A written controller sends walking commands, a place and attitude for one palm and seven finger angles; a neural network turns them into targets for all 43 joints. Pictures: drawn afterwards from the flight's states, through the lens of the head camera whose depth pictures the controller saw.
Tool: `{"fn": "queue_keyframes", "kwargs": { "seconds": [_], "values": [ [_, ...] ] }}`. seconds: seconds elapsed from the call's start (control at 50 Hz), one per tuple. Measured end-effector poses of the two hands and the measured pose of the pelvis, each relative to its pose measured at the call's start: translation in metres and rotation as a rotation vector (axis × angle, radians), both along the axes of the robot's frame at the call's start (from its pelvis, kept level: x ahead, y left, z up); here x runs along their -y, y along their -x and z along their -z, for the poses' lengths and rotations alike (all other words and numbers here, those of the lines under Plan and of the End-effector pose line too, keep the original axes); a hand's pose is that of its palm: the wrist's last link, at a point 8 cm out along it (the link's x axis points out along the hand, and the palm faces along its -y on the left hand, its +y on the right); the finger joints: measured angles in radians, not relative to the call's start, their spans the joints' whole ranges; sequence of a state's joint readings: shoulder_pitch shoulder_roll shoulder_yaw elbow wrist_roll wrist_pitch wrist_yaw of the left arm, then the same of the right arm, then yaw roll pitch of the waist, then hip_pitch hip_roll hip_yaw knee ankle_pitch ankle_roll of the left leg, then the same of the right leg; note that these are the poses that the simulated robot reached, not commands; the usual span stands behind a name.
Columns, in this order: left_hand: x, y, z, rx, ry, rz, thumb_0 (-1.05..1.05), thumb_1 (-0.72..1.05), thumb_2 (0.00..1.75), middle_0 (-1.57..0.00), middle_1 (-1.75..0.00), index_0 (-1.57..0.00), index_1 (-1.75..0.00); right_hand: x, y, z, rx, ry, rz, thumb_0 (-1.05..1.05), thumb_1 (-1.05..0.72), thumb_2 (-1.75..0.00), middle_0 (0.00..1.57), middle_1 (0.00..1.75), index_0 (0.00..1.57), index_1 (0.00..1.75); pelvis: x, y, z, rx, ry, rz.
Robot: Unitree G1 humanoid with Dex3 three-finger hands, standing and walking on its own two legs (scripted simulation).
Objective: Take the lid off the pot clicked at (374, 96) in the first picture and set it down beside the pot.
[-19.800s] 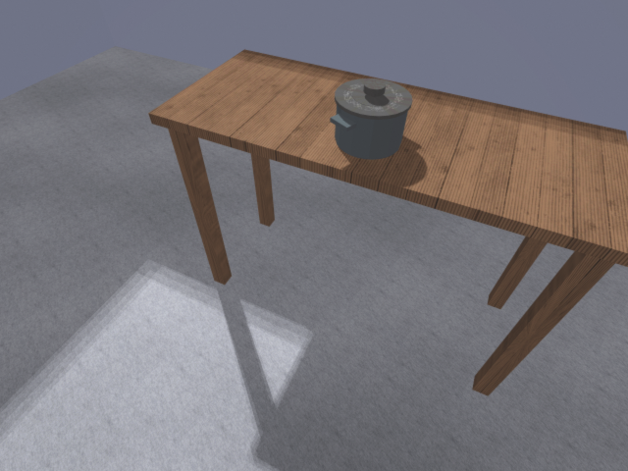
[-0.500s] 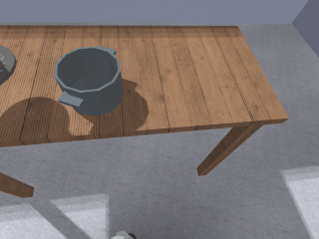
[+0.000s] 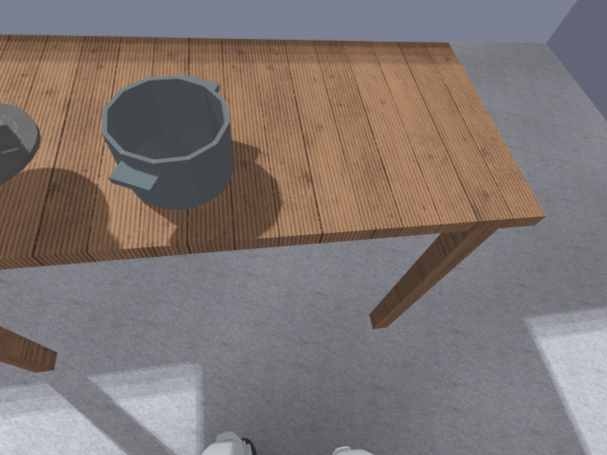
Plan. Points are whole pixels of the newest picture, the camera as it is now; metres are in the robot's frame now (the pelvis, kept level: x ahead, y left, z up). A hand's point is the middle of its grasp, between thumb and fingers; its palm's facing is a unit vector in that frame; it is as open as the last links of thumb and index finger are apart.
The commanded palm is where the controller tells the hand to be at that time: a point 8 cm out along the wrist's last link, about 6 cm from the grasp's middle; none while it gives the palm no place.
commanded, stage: lower the lid onto the table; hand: left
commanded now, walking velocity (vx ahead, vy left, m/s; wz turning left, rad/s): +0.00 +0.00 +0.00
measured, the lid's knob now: out of the picture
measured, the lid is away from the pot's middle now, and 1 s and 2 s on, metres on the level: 0.24 0.24 0.24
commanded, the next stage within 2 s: open the fingers wide in 0.90 s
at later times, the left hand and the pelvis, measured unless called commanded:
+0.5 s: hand out of the picture +0.49 +0.36 +0.11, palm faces -0.44 -0.26 -0.86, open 7.7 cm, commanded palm +0.56 +0.37 +0.17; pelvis +0.00 +0.00 -0.01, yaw -1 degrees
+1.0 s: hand out of the picture +0.47 +0.37 +0.08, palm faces -0.47 -0.24 -0.85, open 7.7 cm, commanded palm +0.50 +0.36 +0.14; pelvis -0.01 +0.00 -0.02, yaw -1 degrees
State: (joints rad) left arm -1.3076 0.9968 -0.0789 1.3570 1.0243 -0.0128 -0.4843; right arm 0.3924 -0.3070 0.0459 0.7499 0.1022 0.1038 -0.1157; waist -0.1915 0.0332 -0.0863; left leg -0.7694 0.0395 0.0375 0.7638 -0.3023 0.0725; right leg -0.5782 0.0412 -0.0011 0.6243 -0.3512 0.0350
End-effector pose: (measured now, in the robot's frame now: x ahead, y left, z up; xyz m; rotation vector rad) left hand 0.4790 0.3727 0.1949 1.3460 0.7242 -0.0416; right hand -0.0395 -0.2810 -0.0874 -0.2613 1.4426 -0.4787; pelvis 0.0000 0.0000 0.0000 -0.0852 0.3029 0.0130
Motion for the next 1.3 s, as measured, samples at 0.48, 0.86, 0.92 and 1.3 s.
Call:
{"fn": "queue_keyframes", "kwargs": {
  "seconds": [0.48,0.86,0.92,1.3],
  "values": [
    [0.003,-0.015,0.03,-0.009,0.018,0.041,-0.04,0.26,0.69,-0.75,-1.08,-0.6,-0.98,-0.008,-0.007,0.008,-0.002,0.0,0.015,0.01,-0.91,-0.89,0.2,0.3,0.2,0.3,-0.002,-0.003,0.008,-0.039,0.006,0.011],
    [-0.005,-0.003,0.056,-0.039,0.012,0.025,-0.04,0.27,0.7,-0.75,-1.08,-0.6,-0.98,-0.009,0.007,0.012,-0.038,0.007,0.011,0.01,-0.91,-0.89,0.2,0.3,0.2,0.3,-0.001,0.006,0.016,-0.054,0.019,0.005],
    [-0.004,-0.002,0.06,-0.045,0.013,0.034,-0.04,0.27,0.7,-0.75,-1.08,-0.6,-0.98,-0.009,0.007,0.012,-0.031,0.015,0.01,0.01,-0.91,-0.89,0.2,0.3,0.2,0.3,-0.002,0.007,0.017,-0.054,0.022,0.005],
    [-0.006,0.032,0.064,0.03,-0.044,0.138,-0.04,0.31,0.65,-0.72,-1.09,-0.56,-1.0,-0.011,-0.023,0.02,0.011,-0.028,-0.058,0.01,-0.91,-0.89,0.2,0.3,0.2,0.3,-0.003,0.017,0.016,-0.022,0.02,-0.02]
  ]
}}
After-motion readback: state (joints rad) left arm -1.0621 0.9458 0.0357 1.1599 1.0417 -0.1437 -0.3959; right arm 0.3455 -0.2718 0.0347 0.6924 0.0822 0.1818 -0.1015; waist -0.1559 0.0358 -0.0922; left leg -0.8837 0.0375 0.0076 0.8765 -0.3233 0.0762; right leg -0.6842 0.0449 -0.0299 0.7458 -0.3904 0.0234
